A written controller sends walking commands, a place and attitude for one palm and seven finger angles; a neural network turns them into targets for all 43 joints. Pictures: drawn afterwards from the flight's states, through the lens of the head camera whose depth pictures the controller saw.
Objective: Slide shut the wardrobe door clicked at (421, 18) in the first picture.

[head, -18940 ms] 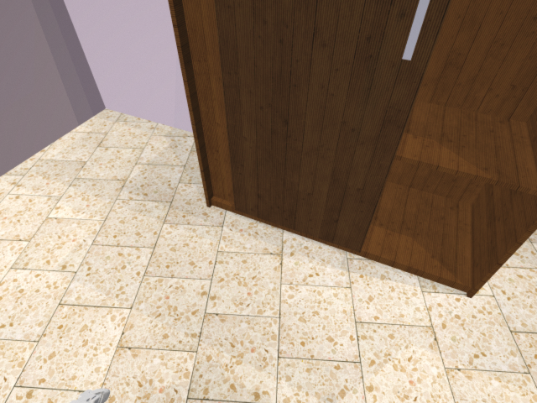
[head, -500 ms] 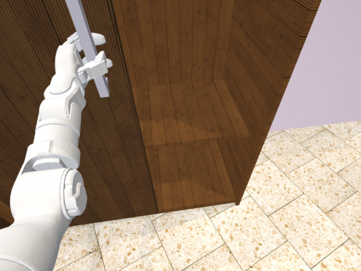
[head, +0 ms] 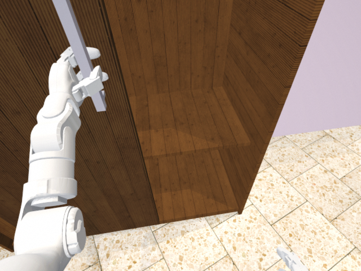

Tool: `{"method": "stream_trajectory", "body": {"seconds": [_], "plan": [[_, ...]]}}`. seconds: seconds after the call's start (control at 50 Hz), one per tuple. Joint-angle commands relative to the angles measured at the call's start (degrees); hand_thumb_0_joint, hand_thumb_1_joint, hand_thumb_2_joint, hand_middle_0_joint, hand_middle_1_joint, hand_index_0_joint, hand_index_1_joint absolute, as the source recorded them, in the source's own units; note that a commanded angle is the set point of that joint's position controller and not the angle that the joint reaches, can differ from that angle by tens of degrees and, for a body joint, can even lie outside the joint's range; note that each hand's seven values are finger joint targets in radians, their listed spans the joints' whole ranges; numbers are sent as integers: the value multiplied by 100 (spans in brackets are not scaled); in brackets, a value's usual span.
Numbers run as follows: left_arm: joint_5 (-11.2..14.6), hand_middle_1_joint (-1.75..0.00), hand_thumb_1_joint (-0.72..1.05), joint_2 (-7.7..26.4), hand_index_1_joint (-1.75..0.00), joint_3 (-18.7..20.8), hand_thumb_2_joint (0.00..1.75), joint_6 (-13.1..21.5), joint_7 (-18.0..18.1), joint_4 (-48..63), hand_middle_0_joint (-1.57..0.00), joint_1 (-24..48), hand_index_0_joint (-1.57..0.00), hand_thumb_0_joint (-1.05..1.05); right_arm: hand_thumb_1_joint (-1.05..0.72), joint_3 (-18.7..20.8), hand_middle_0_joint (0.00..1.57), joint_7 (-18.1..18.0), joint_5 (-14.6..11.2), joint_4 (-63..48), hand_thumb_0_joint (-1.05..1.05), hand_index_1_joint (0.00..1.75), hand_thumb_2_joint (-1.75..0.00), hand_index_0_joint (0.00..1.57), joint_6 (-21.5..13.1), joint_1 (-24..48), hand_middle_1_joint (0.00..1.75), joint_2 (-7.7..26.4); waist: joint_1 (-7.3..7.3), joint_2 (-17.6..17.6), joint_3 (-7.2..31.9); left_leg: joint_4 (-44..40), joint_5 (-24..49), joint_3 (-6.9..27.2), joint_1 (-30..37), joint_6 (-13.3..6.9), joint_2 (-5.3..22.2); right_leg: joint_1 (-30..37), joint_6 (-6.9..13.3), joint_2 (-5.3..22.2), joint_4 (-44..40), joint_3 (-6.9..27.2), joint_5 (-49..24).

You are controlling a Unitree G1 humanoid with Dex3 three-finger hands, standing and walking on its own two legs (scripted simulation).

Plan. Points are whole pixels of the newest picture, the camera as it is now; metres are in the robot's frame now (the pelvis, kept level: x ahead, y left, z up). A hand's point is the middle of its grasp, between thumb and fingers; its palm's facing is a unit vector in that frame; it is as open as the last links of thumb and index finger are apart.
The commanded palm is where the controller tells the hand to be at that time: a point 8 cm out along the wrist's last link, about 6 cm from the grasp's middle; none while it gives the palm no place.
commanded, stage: tug the door sideways, standing still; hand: left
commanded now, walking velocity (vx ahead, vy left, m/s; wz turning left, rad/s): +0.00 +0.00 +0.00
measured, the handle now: (86, 57) +0.48 +0.20 +0.27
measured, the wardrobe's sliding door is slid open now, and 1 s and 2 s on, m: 0.46 0.42 0.35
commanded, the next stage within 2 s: step sideways, sliding the door along in 0.72 s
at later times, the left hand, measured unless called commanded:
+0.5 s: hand (102, 79) +0.43 +0.16 +0.24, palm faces +0.24 -0.97 -0.04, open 5.7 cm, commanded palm +0.41 +0.15 +0.24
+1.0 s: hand (113, 80) +0.44 +0.14 +0.23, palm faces +0.15 -0.98 -0.13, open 6.1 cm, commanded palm +0.42 +0.17 +0.24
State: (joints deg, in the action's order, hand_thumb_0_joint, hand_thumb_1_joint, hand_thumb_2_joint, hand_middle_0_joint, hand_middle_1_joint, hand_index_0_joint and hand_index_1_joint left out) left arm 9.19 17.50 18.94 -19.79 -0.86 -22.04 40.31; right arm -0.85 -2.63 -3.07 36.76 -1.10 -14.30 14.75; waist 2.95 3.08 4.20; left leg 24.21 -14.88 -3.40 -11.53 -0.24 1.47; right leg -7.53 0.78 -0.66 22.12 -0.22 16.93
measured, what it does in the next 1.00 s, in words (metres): stands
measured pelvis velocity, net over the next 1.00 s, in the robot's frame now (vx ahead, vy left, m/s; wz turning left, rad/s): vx -0.04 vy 0.01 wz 0.04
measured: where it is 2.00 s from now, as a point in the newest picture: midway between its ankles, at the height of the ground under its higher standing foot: outside the picture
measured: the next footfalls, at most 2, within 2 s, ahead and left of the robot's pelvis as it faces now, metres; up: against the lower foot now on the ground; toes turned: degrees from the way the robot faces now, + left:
left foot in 1.42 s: +0.04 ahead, +0.05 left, +0.00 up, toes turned +17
right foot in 1.80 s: +0.28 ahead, -0.34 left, +0.00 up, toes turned +15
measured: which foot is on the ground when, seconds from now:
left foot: down 0.00-1.00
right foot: down 0.00-1.00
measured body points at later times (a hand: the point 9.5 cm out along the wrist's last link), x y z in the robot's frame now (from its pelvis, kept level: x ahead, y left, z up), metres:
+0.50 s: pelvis -0.02 +0.00 -0.01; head -0.01 -0.01 +0.44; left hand +0.41 +0.21 +0.25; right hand +0.12 -0.22 -0.13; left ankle -0.03 +0.12 -0.74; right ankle -0.07 -0.11 -0.74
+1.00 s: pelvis -0.04 +0.01 -0.01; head +0.00 -0.02 +0.44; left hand +0.42 +0.19 +0.24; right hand +0.08 -0.23 -0.14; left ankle -0.03 +0.12 -0.74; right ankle -0.07 -0.11 -0.74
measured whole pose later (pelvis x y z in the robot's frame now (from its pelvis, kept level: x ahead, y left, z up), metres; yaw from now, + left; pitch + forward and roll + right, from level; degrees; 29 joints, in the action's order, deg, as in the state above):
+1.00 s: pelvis -0.04 +0.01 -0.01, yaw +2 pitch +3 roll +0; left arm 5.6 16.8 7.2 0.8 5.5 -45.5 57.9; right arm -0.6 -2.6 -1.1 41.4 -6.1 -14.5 13.7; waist 1.9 3.0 -1.5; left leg 32.1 -15.6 -1.8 -19.3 -1.1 -0.4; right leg -16.5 0.0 1.1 34.4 -1.4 20.4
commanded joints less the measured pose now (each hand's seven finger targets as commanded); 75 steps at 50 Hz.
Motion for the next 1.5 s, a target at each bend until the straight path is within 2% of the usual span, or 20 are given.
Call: {"method": "stream_trajectory", "body": {"seconds": [0.0,0.46,0.78,0.8,0.82,0.84,0.88,0.96,1.02,1.1,1.14,1.16,1.24,1.32,1.36,1.38,1.4,1.42,1.44,1.48], "plan": [[-38,-140,90,971,-140,-290,90,133,121,1116,-45,3462,-45,0,-90,230,20,-74,-17,-535,0,30,-90,20,-259,368,30,692,-35,-238,1676,389,3406,200,1176,-248,-99,17,-17,-82,171,-261,-3754],[-88,-140,90,-1435,-140,-2070,90,731,538,-12,-45,5431,-45,0,-90,193,20,50,85,-56,0,30,-90,20,-588,212,30,496,354,107,1928,559,2620,650,1706,-139,-150,-1050,76,-128,255,-335,-2376],[-124,-140,90,-1742,-140,-2158,90,1103,848,-958,-45,5836,-45,0,-90,211,20,117,100,262,0,30,-90,20,-1046,-88,30,522,392,-100,1709,399,1839,787,1498,-48,-98,-1443,74,-153,276,-349,-1577],[-134,-140,90,-1602,-140,-2124,90,1179,863,-537,-45,6114,-45,0,-90,222,20,122,105,219,0,30,-90,20,-1080,-78,30,545,370,23,1979,386,1926,794,1636,-31,-95,-1338,80,-140,289,-339,-1632],[-573,-140,90,1830,-140,-432,90,1936,886,-647,-45,5628,-45,0,-90,282,20,45,212,165,0,30,-90,20,-911,-180,30,955,-58,-17,1597,490,1737,798,863,-331,239,-1084,-112,196,170,-127,-1000],[-699,-140,90,1827,-140,-474,90,2309,838,-922,-45,5611,-45,0,-90,250,20,18,237,212,0,30,-90,20,-809,-172,30,874,-6,-115,1387,362,1320,759,569,-321,234,-826,-79,270,263,-174,-796],[-585,-140,90,608,-140,-1291,90,2604,627,-873,-45,5318,-45,0,-90,265,20,0,201,36,0,30,-90,20,-774,32,30,723,45,-127,1519,272,999,981,863,-424,425,-1004,-103,149,651,-273,-562],[-423,-140,90,624,-140,-1366,90,2809,465,-603,-45,5130,-45,0,-90,273,20,-122,126,-225,0,30,-90,20,-600,200,30,703,65,414,1308,-116,718,2455,1482,-891,1307,-1943,-27,-87,1851,-182,687],[-432,-140,90,777,-140,-1283,90,2860,472,-355,-45,5119,-45,0,-90,243,20,-144,112,-251,0,30,-90,20,-496,227,30,659,12,566,1233,90,1451,2718,1863,-1128,1550,-2297,69,7,1965,46,1351],[-465,-140,90,1028,-140,-1083,90,2899,448,-270,-45,4964,-45,0,-90,244,20,-151,44,-291,0,30,-90,20,-346,246,30,683,-64,311,1419,1203,1802,1226,527,-664,943,-108,147,70,219,-24,7],[-475,-140,90,1317,-140,-946,90,2785,456,-428,-45,4802,-45,0,-90,282,20,-143,-32,-283,0,30,-90,20,-263,314,30,595,-225,-1820,1335,2871,-25,88,-1608,-196,-29,1483,590,1194,-593,1234,-412],[-542,-140,90,1384,-140,-747,90,2751,445,-430,-45,4929,-45,0,-90,325,20,-164,-18,-273,0,30,-90,20,-270,524,30,534,-257,-2464,841,4003,-1486,246,-2271,-112,-288,1276,929,1769,-792,2081,-688],[-598,-140,90,215,-140,-1561,90,3103,308,263,-45,5134,-45,0,-90,173,20,-162,77,-187,0,30,-90,20,-383,616,30,306,-145,-714,888,3578,-784,140,-2093,-107,-65,2036,739,1349,260,616,-4330],[-553,-140,90,-286,-140,-1893,90,3277,410,912,-45,5085,-45,0,-90,197,20,-125,111,-430,0,30,-90,20,-277,748,30,237,-295,-950,1053,1792,-100,-480,-1248,-161,-160,2183,297,1017,583,130,-5238],[-545,-140,90,-595,-140,-2239,90,3293,399,1357,-45,5210,-45,0,-90,241,20,-106,37,-491,0,30,-90,20,-249,795,30,259,-161,-826,1337,533,728,-480,358,-368,-167,1302,-194,799,1502,-203,-5873],[-501,-140,90,-827,-140,-2506,90,3323,371,1521,-45,5333,-45,0,-90,273,20,-68,-6,-479,0,30,-90,20,-231,709,30,280,116,-550,1593,-174,1818,-133,1881,-613,209,73,-502,622,2703,-404,-5499],[-381,-140,90,-1046,-140,-2666,90,3361,320,1662,-45,5358,-45,0,-90,404,20,14,18,-530,0,30,-90,20,-219,700,30,544,221,671,1865,71,4344,1680,3606,-1358,1581,-2097,-544,166,4579,-232,-2188],[-214,-140,90,-1327,-140,-2802,90,3356,287,1865,-45,5614,-45,0,-90,455,20,180,9,-573,0,30,-90,20,-230,869,30,485,206,1268,2190,627,5320,3313,4334,-1912,2994,-3350,-198,-34,6167,920,1347],[-221,-140,90,-1379,-140,-2835,90,3297,301,1532,-45,5444,-45,0,-90,443,20,344,-23,-597,0,30,-90,20,-217,992,30,570,210,512,1818,647,4603,3555,3741,-1866,3173,-3390,196,138,6574,1536,1330],[-393,-140,90,-796,-140,-2533,90,3174,248,2371,-45,5587,-45,0,-90,554,20,345,-73,-533,0,30,-90,20,-195,1034,30,518,190,-71,1419,850,4222,2483,3875,-1484,2768,-4309,250,531,5668,1261,1460]]}}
